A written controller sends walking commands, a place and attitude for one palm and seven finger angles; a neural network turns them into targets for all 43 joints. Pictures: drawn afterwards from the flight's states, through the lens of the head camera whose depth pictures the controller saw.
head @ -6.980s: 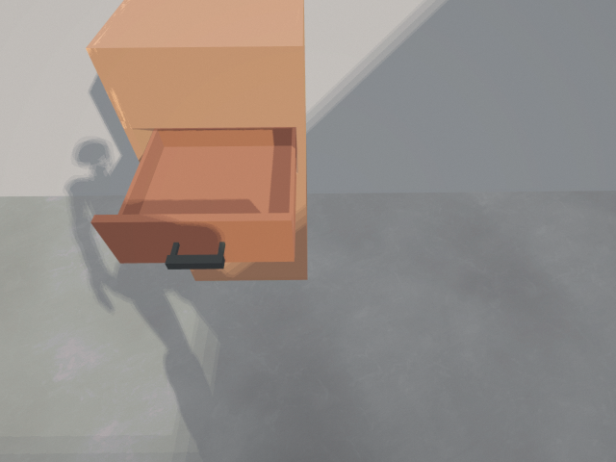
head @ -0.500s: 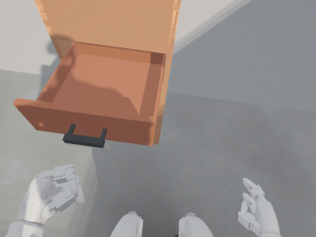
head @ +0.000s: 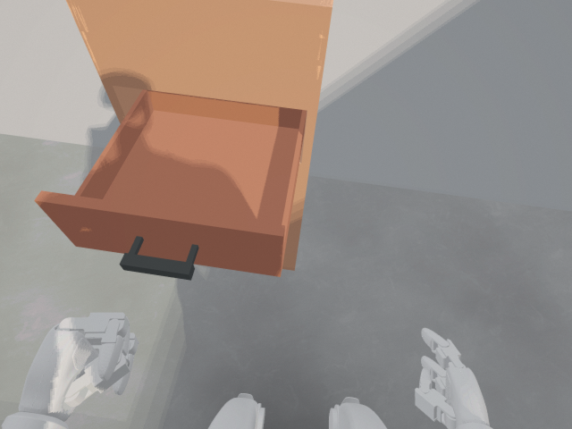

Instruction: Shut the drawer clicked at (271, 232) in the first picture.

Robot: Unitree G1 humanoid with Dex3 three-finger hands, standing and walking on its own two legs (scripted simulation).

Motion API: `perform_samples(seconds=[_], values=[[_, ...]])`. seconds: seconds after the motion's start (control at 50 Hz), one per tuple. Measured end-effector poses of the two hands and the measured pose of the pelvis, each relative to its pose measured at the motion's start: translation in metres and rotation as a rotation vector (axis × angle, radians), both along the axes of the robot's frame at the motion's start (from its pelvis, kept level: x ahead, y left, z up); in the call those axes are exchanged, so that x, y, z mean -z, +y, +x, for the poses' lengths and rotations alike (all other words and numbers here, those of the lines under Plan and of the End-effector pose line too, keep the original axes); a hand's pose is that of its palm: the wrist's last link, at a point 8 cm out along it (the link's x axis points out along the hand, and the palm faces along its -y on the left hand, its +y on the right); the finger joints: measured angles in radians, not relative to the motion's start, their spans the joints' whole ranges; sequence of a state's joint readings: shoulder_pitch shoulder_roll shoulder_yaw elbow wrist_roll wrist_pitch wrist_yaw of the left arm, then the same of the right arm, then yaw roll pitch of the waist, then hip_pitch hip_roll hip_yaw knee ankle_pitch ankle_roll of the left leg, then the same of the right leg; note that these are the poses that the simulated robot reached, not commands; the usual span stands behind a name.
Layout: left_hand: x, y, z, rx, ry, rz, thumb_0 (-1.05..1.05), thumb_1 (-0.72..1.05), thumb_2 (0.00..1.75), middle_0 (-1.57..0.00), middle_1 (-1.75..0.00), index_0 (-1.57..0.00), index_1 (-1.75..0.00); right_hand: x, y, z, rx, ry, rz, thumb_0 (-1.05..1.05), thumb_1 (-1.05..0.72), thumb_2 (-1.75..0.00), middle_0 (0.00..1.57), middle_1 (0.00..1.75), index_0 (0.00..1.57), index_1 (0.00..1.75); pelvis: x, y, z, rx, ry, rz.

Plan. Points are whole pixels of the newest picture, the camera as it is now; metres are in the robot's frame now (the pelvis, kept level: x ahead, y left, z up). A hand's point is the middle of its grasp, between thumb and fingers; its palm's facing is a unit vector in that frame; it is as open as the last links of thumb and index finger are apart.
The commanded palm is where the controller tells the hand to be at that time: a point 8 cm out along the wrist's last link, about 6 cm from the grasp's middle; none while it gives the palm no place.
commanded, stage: raise the hand and make a fist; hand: left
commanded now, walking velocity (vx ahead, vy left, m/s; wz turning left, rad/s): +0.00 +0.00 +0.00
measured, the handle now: (162, 256) +0.37 +0.23 -0.05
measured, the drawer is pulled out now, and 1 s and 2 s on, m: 0.29 0.29 0.29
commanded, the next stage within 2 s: bring the fist close to the handle in 0.26 s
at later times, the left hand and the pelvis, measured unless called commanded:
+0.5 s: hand (129, 362) +0.19 +0.20 +0.04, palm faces -0.04 -1.00 -0.09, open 3.3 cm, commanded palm +0.18 +0.26 +0.04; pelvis +0.00 -0.02 +0.00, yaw +0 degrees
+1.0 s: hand (153, 338) +0.23 +0.20 -0.01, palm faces -0.10 -0.99 -0.05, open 3.3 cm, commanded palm +0.22 +0.25 -0.01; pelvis -0.01 -0.01 -0.04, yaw -1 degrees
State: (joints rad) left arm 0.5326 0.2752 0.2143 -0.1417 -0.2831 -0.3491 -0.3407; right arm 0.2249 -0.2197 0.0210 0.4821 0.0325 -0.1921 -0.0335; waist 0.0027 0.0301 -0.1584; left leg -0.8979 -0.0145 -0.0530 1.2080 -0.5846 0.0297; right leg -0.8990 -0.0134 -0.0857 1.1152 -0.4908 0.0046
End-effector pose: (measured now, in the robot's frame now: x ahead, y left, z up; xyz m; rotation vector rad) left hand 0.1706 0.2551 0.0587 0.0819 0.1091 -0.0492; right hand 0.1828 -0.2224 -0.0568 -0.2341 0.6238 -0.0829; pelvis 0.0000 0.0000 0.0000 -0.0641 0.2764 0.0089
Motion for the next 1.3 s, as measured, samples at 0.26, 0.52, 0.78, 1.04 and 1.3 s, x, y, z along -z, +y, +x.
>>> perform_samples(seconds=[0.26, 0.52, 0.78, 1.04, 1.3], values=[[-0.004, -0.003, 0.001, -0.012, -0.018, 0.016, 0.01, 0.9, 0.9, -1.39, -1.6, -1.4, -1.6, -0.001, -0.03, -0.01, 0.059, 0.0, -0.026, 0.01, -0.91, -0.9, 0.21, 0.3, 0.2, 0.3, -0.001, -0.014, -0.001, 0.005, 0.0, 0.01], [0.014, 0.0, 0.005, -0.014, -0.005, 0.007, 0.01, 0.9, 0.9, -1.39, -1.6, -1.4, -1.6, 0.006, -0.036, -0.004, 0.039, -0.016, -0.033, 0.01, -0.91, -0.9, 0.21, 0.3, 0.2, 0.3, 0.006, -0.021, -0.004, 0.004, 0.018, 0.013], [0.042, -0.004, 0.038, 0.048, -0.015, -0.025, 0.01, 0.9, 0.9, -1.39, -1.6, -1.4, -1.6, 0.031, -0.036, -0.016, 0.046, 0.047, -0.044, 0.01, -0.91, -0.9, 0.21, 0.3, 0.2, 0.3, 0.024, -0.018, -0.008, 0.018, 0.065, 0.012], [0.072, -0.003, 0.051, 0.066, -0.027, -0.034, 0.01, 0.9, 0.9, -1.39, -1.6, -1.4, -1.6, 0.059, -0.03, -0.024, 0.015, 0.101, -0.062, 0.01, -0.91, -0.9, 0.21, 0.3, 0.2, 0.3, 0.045, -0.01, -0.016, 0.022, 0.12, 0.008], [0.097, -0.006, 0.076, 0.066, -0.03, -0.023, 0.01, 0.9, 0.9, -1.39, -1.6, -1.4, -1.6, 0.085, -0.029, -0.031, 0.006, 0.148, -0.058, 0.01, -0.91, -0.9, 0.21, 0.3, 0.2, 0.3, 0.065, -0.009, -0.025, 0.027, 0.166, 0.01]])
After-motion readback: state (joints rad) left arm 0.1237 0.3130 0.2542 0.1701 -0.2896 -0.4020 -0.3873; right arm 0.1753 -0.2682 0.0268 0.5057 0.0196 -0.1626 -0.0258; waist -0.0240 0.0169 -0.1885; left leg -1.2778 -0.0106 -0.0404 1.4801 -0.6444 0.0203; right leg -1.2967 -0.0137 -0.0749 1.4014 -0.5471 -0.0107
